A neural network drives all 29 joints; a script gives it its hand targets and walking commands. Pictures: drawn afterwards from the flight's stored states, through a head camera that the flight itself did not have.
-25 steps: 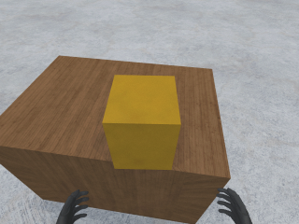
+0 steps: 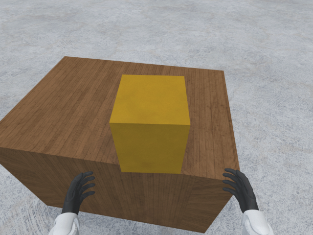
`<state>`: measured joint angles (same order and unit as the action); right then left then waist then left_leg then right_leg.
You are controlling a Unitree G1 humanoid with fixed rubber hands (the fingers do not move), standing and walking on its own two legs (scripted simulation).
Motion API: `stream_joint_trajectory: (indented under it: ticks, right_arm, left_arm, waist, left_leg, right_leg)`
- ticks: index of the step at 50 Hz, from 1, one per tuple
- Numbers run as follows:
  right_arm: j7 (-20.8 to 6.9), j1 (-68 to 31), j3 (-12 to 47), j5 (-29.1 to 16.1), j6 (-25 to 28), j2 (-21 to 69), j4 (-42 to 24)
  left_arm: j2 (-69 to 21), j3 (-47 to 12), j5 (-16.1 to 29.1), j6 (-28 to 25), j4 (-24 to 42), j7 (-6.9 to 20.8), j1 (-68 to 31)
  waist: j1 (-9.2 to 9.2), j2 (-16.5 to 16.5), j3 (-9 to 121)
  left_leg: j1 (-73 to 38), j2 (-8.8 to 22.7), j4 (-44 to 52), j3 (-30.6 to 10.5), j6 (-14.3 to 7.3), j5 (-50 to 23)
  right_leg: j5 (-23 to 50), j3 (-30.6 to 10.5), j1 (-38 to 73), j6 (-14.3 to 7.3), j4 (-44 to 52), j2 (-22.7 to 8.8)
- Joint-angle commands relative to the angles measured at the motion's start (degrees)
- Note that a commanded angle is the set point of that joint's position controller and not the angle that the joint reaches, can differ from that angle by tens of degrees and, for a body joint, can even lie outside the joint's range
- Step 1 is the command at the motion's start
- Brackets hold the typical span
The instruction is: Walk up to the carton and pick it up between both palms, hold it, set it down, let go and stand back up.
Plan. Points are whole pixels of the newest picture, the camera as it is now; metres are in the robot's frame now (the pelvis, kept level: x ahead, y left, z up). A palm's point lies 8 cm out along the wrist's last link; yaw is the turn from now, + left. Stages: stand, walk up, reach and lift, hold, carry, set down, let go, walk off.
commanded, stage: reach and lift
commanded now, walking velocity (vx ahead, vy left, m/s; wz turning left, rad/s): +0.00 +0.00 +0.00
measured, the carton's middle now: (151, 125) +0.46 +0.05 +0.00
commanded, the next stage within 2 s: none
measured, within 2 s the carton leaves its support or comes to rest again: neither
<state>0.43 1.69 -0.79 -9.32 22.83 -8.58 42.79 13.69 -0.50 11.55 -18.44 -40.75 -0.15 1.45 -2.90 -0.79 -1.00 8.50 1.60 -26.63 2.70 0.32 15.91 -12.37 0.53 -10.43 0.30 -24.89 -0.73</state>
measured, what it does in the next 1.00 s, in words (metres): stands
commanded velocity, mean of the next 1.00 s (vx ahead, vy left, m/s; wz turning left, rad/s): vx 0.00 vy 0.00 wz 0.00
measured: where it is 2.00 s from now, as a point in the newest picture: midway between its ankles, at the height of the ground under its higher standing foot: outside the picture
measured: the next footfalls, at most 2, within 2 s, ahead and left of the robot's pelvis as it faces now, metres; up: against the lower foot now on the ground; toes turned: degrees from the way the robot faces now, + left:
none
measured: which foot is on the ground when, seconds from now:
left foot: down 0.00-1.00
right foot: down 0.00-1.00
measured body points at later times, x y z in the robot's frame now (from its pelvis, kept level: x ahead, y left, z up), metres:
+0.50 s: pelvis +0.01 -0.01 +0.00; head +0.01 +0.00 +0.45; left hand +0.29 +0.24 +0.00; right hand +0.31 -0.20 +0.01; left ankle -0.02 +0.11 -0.74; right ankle +0.01 -0.13 -0.74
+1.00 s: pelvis +0.00 +0.00 +0.01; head +0.01 +0.01 +0.46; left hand +0.36 +0.24 +0.08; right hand +0.38 -0.19 +0.08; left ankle -0.02 +0.11 -0.74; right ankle +0.01 -0.13 -0.74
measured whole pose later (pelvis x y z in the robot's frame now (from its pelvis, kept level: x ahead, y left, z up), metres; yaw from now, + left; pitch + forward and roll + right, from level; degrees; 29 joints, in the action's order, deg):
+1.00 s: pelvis +0.00 +0.00 +0.01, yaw +0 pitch +0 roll -1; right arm 5.5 -24.0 0.7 -16.6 -0.2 -13.7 35.5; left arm 16.7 4.0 11.5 8.0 -32.2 1.3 -24.2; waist -2.6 -1.2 -0.4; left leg 7.7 2.2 -21.1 2.9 0.7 13.0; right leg -8.7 0.3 -9.1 0.3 -18.0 0.1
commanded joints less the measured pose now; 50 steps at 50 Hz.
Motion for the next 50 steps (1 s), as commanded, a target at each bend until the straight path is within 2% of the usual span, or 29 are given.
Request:
stream_joint_trajectory:
  ticks: [1,3,8,13,17,19,28,32,36,37,38,43,48,50]
  right_arm:
    - [0.8,-9.3,-0.4,-1.8,3.7,-4.7,-4.1]
    - [1.1,-11.5,-0.3,-2.1,4.6,-4.9,-3.0]
    - [2.0,-14.7,0.6,-2.7,5.9,-4.5,-2.5]
    - [2.5,-17.3,1.4,-4.0,6.2,-5.3,-1.9]
    - [3.0,-18.8,1.9,-4.6,4.9,-6.2,-2.8]
    - [3.4,-20.2,2.0,-4.6,3.6,-6.2,-4.1]
    - [4.4,-25.5,1.9,-6.1,-6.2,-8.4,-10.6]
    - [4.6,-26.9,1.5,-6.4,-10.3,-9.6,-13.4]
    - [4.8,-30.5,1.5,-6.5,-14.1,-10.2,-14.5]
    - [4.8,-32.3,0.8,-6.4,-14.9,-10.1,-15.5]
    - [4.8,-33.4,0.7,-6.4,-15.8,-10.2,-15.4]
    - [4.8,-37.8,-0.3,-6.9,-19.6,-11.1,-15.0]
    - [5.1,-42.3,-0.8,-7.3,-21.7,-12.3,-14.9]
    - [5.4,-44.1,-0.7,-7.4,-22.6,-12.5,-13.6]
  left_arm:
    - [5.7,1.7,0.7,-4.9,4.6,0.3,-10.3]
    - [5.6,2.1,0.4,-5.9,3.6,0.5,-12.0]
    - [5.9,2.1,0.8,-6.8,2.2,1.0,-15.1]
    - [6.4,2.5,-0.2,-6.1,4.4,1.0,-16.6]
    - [7.1,3.7,-0.4,-3.9,5.7,1.5,-18.2]
    - [7.1,3.5,-0.3,-2.1,6.4,1.7,-19.6]
    - [8.3,4.0,0.5,7.8,11.7,1.8,-27.0]
    - [8.6,5.1,-0.2,12.8,13.2,2.1,-27.9]
    - [8.6,5.9,-0.6,16.9,14.5,2.3,-31.9]
    - [8.4,5.7,-0.3,17.7,14.7,2.1,-33.6]
    - [8.7,5.8,0.1,18.5,15.4,2.0,-35.1]
    - [9.2,5.3,0.2,22.4,16.1,1.4,-40.1]
    - [10.6,7.2,-0.2,25.4,17.0,1.3,-43.9]
    - [11.3,7.4,-0.5,26.4,15.7,1.5,-46.3]
  waist:
    - [0.41,2.3,7.1]
    - [0.63,2.8,8.4]
    - [1.0,1.3,9.2]
    - [1.07,2.7,13.4]
    - [1.07,1.9,14.2]
    - [1.41,1.2,14.5]
    - [1.36,1.9,15.3]
    - [0.52,1.4,15.3]
    - [0.16,1.4,13.9]
    - [0.7,1.5,14.3]
    - [0.23,1.2,14.6]
    - [0.55,2.9,15.7]
    - [0.19,3.3,20.2]
    - [0.71,3.0,20.4]
  left_leg:
    - [3.1,-1.6,2.0,-0.3,3.1,-12.9]
    - [3.1,-1.6,1.5,-0.4,3.3,-12.3]
    - [3.8,-2.0,0.7,-0.5,3.2,-12.6]
    - [1.9,-2.3,-0.3,-0.6,3.8,-18.6]
    - [0.1,-2.2,-0.1,-0.1,4.1,-21.5]
    - [-0.3,-2.4,0.7,0.0,3.8,-21.0]
    - [-4.9,-2.1,3.5,0.3,3.4,-22.7]
    - [-6.6,-2.1,4.5,0.5,3.1,-25.0]
    - [-6.7,-1.6,5.7,0.7,2.8,-23.3]
    - [-6.2,-1.6,5.7,0.7,2.8,-22.4]
    - [-6.1,-1.4,5.9,0.6,2.7,-21.7]
    - [-5.2,-1.3,6.4,0.5,2.6,-21.1]
    - [-6.4,-1.6,5.2,0.9,2.9,-26.0]
    - [-5.5,-1.6,5.5,0.9,2.8,-25.4]
  right_leg:
    - [-0.1,-1.9,2.9,-3.7,2.5,1.5]
    - [0.0,-1.8,3.1,-3.7,1.8,1.3]
    - [1.0,-1.6,2.4,-3.2,1.3,1.4]
    - [7.3,-1.3,3.8,-3.0,0.8,1.8]
    - [10.6,-1.3,5.0,-2.5,1.3,2.0]
    - [10.6,-1.3,5.4,-2.3,2.2,1.8]
    - [10.8,-1.2,6.6,-2.3,6.1,1.7]
    - [12.9,-1.0,8.2,-2.1,7.1,2.0]
    - [9.6,-1.1,8.1,-2.2,8.3,2.2]
    - [8.7,-1.2,7.3,-2.2,8.6,2.1]
    - [8.0,-1.1,7.1,-2.3,8.7,2.1]
    - [7.3,-1.0,6.5,-2.4,8.3,2.4]
    - [12.4,-0.5,6.8,-1.7,7.5,2.9]
    - [12.8,-0.3,7.7,-1.4,7.6,3.1]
